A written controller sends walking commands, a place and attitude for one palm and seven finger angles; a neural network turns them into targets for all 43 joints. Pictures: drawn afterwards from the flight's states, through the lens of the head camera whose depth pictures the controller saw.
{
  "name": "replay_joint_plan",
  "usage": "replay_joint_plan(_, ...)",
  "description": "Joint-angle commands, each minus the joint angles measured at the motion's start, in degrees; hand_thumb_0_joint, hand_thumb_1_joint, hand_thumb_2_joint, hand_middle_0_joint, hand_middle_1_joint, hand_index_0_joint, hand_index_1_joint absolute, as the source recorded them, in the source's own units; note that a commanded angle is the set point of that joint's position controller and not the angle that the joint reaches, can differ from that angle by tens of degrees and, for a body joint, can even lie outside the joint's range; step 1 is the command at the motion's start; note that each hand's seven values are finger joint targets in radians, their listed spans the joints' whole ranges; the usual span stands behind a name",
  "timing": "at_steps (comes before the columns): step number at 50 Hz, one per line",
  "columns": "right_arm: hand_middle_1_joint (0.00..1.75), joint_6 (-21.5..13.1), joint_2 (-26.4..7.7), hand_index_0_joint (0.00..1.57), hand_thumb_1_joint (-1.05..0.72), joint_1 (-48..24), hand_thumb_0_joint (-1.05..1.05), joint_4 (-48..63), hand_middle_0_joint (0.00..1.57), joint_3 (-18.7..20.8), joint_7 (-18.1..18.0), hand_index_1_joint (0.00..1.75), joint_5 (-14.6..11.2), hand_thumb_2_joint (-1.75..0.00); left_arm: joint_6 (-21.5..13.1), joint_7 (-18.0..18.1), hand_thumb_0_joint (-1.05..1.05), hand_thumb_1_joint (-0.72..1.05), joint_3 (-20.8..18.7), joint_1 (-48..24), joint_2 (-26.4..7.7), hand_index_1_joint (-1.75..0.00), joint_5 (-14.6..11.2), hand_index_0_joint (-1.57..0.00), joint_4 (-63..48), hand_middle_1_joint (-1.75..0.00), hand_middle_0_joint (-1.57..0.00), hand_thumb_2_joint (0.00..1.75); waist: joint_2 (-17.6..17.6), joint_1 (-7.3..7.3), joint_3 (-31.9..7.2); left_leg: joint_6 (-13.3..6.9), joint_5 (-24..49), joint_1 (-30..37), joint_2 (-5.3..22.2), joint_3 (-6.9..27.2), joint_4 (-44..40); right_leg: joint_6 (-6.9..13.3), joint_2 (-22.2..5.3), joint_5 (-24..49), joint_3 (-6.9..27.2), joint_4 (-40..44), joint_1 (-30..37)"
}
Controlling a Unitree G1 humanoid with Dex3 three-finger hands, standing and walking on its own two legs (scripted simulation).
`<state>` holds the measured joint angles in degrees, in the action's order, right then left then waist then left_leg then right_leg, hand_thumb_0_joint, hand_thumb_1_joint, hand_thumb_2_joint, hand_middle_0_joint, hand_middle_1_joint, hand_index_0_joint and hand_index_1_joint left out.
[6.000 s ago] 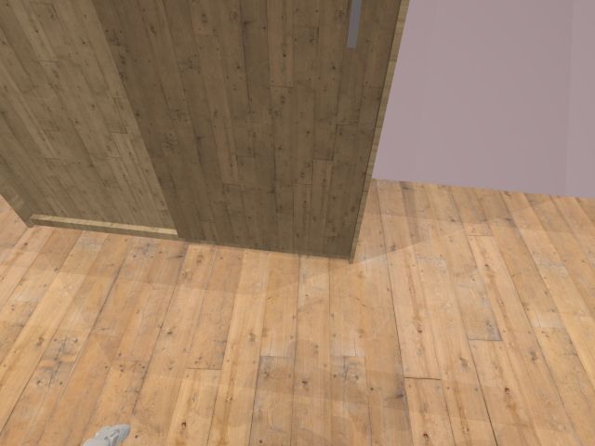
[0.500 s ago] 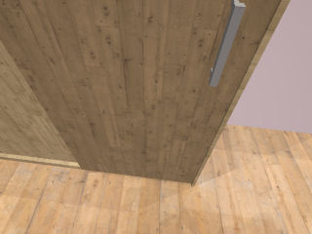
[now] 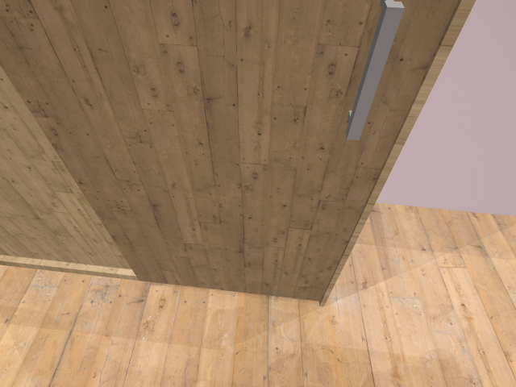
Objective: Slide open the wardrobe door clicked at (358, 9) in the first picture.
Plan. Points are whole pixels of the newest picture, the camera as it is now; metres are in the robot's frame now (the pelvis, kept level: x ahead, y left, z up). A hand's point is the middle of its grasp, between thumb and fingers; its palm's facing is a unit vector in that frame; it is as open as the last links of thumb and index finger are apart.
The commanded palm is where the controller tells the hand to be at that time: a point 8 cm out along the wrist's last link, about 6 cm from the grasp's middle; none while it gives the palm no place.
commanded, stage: raise the hand with hooked fingers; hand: right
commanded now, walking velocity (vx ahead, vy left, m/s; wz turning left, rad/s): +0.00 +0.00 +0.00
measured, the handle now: (368, 74) +0.51 -0.13 +0.23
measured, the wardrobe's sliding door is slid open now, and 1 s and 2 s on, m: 0.00 0.00 0.00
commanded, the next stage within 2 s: none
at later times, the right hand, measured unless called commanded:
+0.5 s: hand out of the picture +0.13 -0.20 -0.02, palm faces +0.06 +1.00 +0.03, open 8.5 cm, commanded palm +0.12 -0.27 +0.02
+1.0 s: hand out of the picture +0.19 -0.27 +0.12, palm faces +0.20 +0.98 -0.07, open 11.6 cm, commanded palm +0.15 -0.31 +0.12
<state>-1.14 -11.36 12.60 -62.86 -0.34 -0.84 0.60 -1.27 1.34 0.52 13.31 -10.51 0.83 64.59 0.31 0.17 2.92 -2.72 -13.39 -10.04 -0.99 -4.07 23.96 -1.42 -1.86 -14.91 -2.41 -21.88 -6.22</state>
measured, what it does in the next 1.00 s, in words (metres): stands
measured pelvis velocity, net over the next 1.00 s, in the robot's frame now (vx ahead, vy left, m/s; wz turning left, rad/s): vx -0.03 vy -0.03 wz -0.03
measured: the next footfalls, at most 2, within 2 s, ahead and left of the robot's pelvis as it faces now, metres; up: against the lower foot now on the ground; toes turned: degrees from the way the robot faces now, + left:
none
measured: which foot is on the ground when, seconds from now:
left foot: down 0.00-1.00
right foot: down 0.00-1.00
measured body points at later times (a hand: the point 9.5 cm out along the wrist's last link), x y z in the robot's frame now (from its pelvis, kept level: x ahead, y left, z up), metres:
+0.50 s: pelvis -0.04 -0.02 -0.05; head -0.03 -0.03 +0.40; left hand +0.20 +0.22 -0.06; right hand +0.12 -0.26 -0.02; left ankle +0.00 +0.09 -0.74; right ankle -0.04 -0.13 -0.74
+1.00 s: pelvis -0.03 -0.03 -0.02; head -0.04 -0.03 +0.43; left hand +0.13 +0.19 -0.10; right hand +0.17 -0.32 +0.13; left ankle +0.00 +0.08 -0.74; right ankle -0.04 -0.13 -0.74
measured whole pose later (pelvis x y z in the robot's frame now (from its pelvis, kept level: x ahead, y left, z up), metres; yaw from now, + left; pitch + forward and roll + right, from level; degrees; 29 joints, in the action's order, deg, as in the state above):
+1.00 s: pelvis -0.03 -0.03 -0.02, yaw -2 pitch +0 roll +1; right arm -3.9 -17.0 16.0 11.9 18.2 10.6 -18.3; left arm -17.8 3.6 4.1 18.5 -13.8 -2.3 36.5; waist -1.9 2.0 -2.8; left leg -0.4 -17.2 -18.9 1.3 -5.3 36.2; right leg 1.1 -0.5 -21.0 -1.2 -39.0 -18.0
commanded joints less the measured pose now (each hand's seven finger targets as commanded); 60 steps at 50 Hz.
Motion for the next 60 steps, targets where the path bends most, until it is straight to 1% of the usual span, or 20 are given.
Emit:
replay_joint_plan(1, 0.30, -1.02, -7.63, 0.20, -0.90, 1.83, 0.00, 2.23, 0.20, 1.78, -0.70, 0.30, -0.07, -0.90, -0.91, 0.58, 0.00, 0.90, -1.00, 2.54, -7.04, -0.30, -0.04, -0.20, -1.57, -0.30, -0.20, 0.90, -0.65, 0.34, -1.65, -0.26, 12.16, 2.77, 7.90, 7.44, -3.61, 2.28, -4.85, 9.76, 3.58, 3.08, -2.66)
replay_joint_plan(3, 0.30, -1.05, -7.72, 0.20, -0.90, 1.93, 0.00, 2.14, 0.20, 1.78, -0.68, 0.30, -0.11, -0.90, -0.90, 0.61, 0.00, 0.90, -1.02, 2.36, -7.02, -0.30, -0.04, -0.20, -1.56, -0.30, -0.20, 0.90, 0.27, 0.39, -1.22, -0.31, 12.11, 2.48, 7.89, 7.70, -3.68, 2.28, -4.73, 9.48, 3.75, 3.10, -2.83)
replay_joint_plan(4, 0.30, -1.88, -6.22, 0.20, -0.90, 10.35, 0.00, -1.00, 0.20, 1.70, -3.39, 0.30, 0.22, -0.90, -1.07, 0.13, 0.00, 0.90, -1.55, -2.59, -6.51, -0.30, -0.82, -0.20, -4.91, -0.30, -0.20, 0.90, 0.12, 2.85, -3.60, 3.86, 41.88, 4.41, 12.92, 11.76, -2.18, 0.58, -4.44, 6.31, -1.08, -11.60, -6.66)
replay_joint_plan(5, 0.32, -12.83, -30.29, 0.20, -0.88, -30.88, 0.00, 81.30, 0.20, 21.54, -3.35, 0.32, -10.34, -0.89, -8.62, 5.30, 0.00, 0.90, -5.12, -2.15, -14.59, -0.30, -0.03, -0.20, -22.18, -0.30, -0.20, 0.90, -18.54, -2.53, -24.78, 2.51, 37.85, 8.39, 6.61, 7.46, -0.36, 0.69, 2.56, 15.32, 0.31, -3.99, 8.11)
replay_joint_plan(6, 0.33, -11.02, -14.55, 0.20, -0.85, -9.35, 0.00, 73.11, 0.20, 8.89, -4.84, 0.33, -7.95, -0.88, -13.76, 6.58, 0.00, 0.90, 0.36, -4.72, -8.16, -0.30, -1.18, -0.20, -22.87, -0.30, -0.20, 0.90, -19.48, 1.52, -25.45, -1.37, 27.92, 13.18, 5.03, 5.50, 2.65, 1.43, 2.54, 24.77, -2.59, -0.65, 6.95)
replay_joint_plan(7, 0.34, -9.33, -11.30, 0.21, -0.83, -1.83, 0.00, 61.21, 0.21, 9.03, -7.09, 0.34, -7.40, -0.87, -15.76, 5.54, 0.00, 0.90, -0.11, -2.03, -9.70, -0.30, -1.63, -0.20, -19.20, -0.30, -0.20, 0.90, -11.93, 1.40, -21.64, -0.89, 19.57, 8.86, 2.90, 4.12, 2.54, 1.42, 1.78, 22.94, -0.68, -2.10, 2.51)
replay_joint_plan(8, 0.36, -6.29, 1.15, 0.21, -0.81, 7.55, 0.00, 63.13, 0.21, 1.59, -5.58, 0.36, -10.11, -0.86, -16.51, 4.35, 0.00, 0.90, -1.37, -2.31, -8.09, -0.30, -2.66, -0.20, -22.26, -0.30, -0.20, 0.90, -2.71, -0.32, -14.32, 0.18, 16.81, 4.58, 2.69, 2.06, 2.55, 2.17, 0.09, 20.99, 1.64, -1.73, -0.67)
replay_joint_plan(11, 0.40, -13.20, -2.33, 0.21, -0.74, 3.26, 0.00, 62.45, 0.21, 6.77, -2.07, 0.40, -11.50, -0.83, -18.64, 3.09, 0.00, 0.90, -3.65, -2.48, -11.47, -0.30, -2.06, -0.20, -27.11, -0.30, -0.20, 0.90, 12.31, -1.95, -1.89, 2.38, 0.47, -9.27, 2.45, 0.83, 1.56, 2.84, 1.04, 5.84, 2.89, -5.84, -10.64)
replay_joint_plan(13, 0.43, -19.76, 1.36, 0.22, -0.69, 17.29, 0.00, 54.30, 0.22, 7.79, 3.10, 0.43, -13.43, -0.81, -18.92, 1.56, 0.00, 0.90, -4.39, -4.15, -11.04, -0.30, -1.27, -0.20, -29.73, -0.30, -0.20, 0.90, 16.58, 1.17, 0.66, 2.52, -5.94, -14.32, 2.19, 0.46, 5.41, 2.06, 1.65, -0.18, 2.82, -10.17, -19.12)
replay_joint_plan(15, 0.47, -26.86, 2.19, 0.22, -0.64, 26.58, 0.00, 49.60, 0.22, 9.85, 10.69, 0.47, -15.73, -0.79, -18.10, -0.67, 0.00, 0.90, -5.06, -4.66, -10.94, -0.30, -1.31, -0.20, -32.61, -0.30, -0.20, 0.90, 10.59, 4.14, -1.78, 1.15, -3.46, -13.85, 2.42, 1.61, 10.89, 0.83, 2.76, -0.26, 1.46, -14.63, -23.56)
replay_joint_plan(17, 0.50, -31.73, -2.09, 0.22, -0.60, 25.41, 0.00, 53.90, 0.22, 11.75, 18.10, 0.50, -16.80, -0.77, -17.57, -2.12, 0.00, 0.90, -5.15, -7.02, -11.95, -0.30, -1.31, -0.20, -37.10, -0.30, -0.20, 0.90, 5.41, 4.11, -6.01, 0.22, 0.84, -13.77, 3.05, 2.39, 15.46, 0.70, 3.72, 0.54, 0.01, -19.28, -25.61)
replay_joint_plan(21, 0.55, -25.03, -8.44, 0.23, -0.50, 16.62, 0.00, 70.51, 0.23, 15.70, 18.88, 0.55, -17.45, -0.73, -15.10, -1.48, 0.00, 0.90, -4.19, -9.48, -11.86, -0.30, -2.10, -0.20, -45.01, -0.30, -0.20, 0.90, -2.01, 5.31, -13.74, 0.88, -2.99, -13.13, 3.09, 3.48, 16.66, 2.11, 4.22, -1.42, -1.02, -19.51, -26.68)
replay_joint_plan(26, 0.63, -27.04, -8.06, 0.24, -0.39, -1.58, 0.00, 92.75, 0.24, 14.03, 9.33, 0.63, -16.93, -0.68, -15.87, 0.53, 0.00, 0.90, -2.90, -4.71, -10.05, -0.30, -1.61, -0.20, -43.65, -0.30, -0.20, 0.90, -7.17, -0.14, -15.64, 0.93, -4.71, -17.62, 1.25, 2.69, 16.73, 2.77, 1.92, -2.65, 3.25, -19.96, -19.35)
replay_joint_plan(31, 0.70, -26.88, -5.96, 0.25, -0.27, -4.84, 0.00, 89.24, 0.25, 5.08, 12.08, 0.70, -14.54, -0.63, -17.84, 1.83, 0.00, 0.90, -1.10, -3.10, -11.22, -0.30, -2.30, -0.20, -39.75, -0.30, -0.20, 0.90, -7.24, -4.12, -10.49, 1.04, -5.97, -20.12, 0.77, 1.16, 15.98, 2.95, 0.86, -5.50, 6.14, -18.96, -18.18)
replay_joint_plan(35, 0.76, -13.84, -11.54, 0.25, -0.18, 0.78, 0.00, 74.72, 0.25, 10.72, 16.48, 0.76, -14.16, -0.59, -17.55, 3.56, 0.00, 0.90, -0.38, -4.74, -11.82, -0.30, -3.67, -0.20, -39.73, -0.30, -0.20, 0.90, -2.89, -0.66, -6.37, 1.11, -12.03, -15.39, 1.24, 1.63, 11.11, 2.85, 1.39, -12.52, 6.68, -14.00, -22.23)
replay_joint_plan(40, 0.84, -2.11, -16.69, 0.26, -0.06, 0.88, 0.00, 79.13, 0.26, 23.83, 14.23, 0.84, -20.21, -0.54, -16.57, 4.58, 0.00, 0.90, 0.89, -9.04, -9.75, -0.30, -3.43, -0.20, -42.16, -0.30, -0.20, 0.90, 2.00, 5.45, -13.65, 1.37, -6.96, -4.03, 2.01, 0.45, 9.08, 1.90, 1.45, -3.85, 5.87, -10.29, -18.81)
replay_joint_plan(43, 0.88, -4.29, -16.59, 0.27, 0.01, -1.88, 0.00, 88.22, 0.27, 26.99, 11.03, 0.88, -22.19, -0.51, -18.31, 3.51, 0.00, 0.90, 1.32, -7.71, -8.75, -0.30, -3.15, -0.20, -41.53, -0.30, -0.20, 0.90, -2.88, 5.61, -15.79, 1.09, 1.18, -2.52, 1.46, -0.63, 9.44, 1.03, 1.11, 3.65, 5.13, -9.39, -14.69)
replay_joint_plan(47, 0.94, -7.79, -13.08, 0.27, 0.10, -5.44, 0.00, 89.00, 0.27, 20.77, 11.15, 0.94, -19.74, -0.47, -20.96, 2.48, 0.00, 0.90, 1.01, -5.19, -9.76, -0.30, -3.11, -0.20, -38.66, -0.30, -0.20, 0.90, -5.19, 2.68, -12.75, 1.12, 5.61, -4.17, 0.93, -0.39, 8.37, 0.94, 0.89, 7.36, 4.28, -9.12, -11.12)
replay_joint_plan(51, 1.00, -2.99, -13.86, 0.28, 0.20, -11.52, 0.00, 83.90, 0.28, 17.74, 15.90, 1.00, -18.83, -0.43, -21.61, 4.03, 0.00, 0.90, 0.54, -5.05, -11.44, -0.30, -4.20, -0.20, -36.90, -0.30, -0.20, 0.90, -5.01, 1.37, -7.73, 1.38, 2.07, -4.71, 1.23, 0.15, 5.19, 1.85, 0.78, 2.46, 4.71, -6.95, -10.12)
replay_joint_plan(60, 1.14, 5.07, -26.26, 0.29, 0.41, -24.11, 0.00, 86.01, 0.29, 32.56, 16.91, 1.14, -21.87, -0.34, -19.85, 5.68, 0.00, 0.90, 1.94, -9.59, -10.34, -0.30, -4.12, -0.20, -37.80, -0.30, -0.20, 0.90, -5.37, 5.43, -13.71, 1.00, 10.00, 4.64, 1.40, 0.38, 2.50, 1.98, 1.80, 11.00, 4.83, -4.15, -3.33)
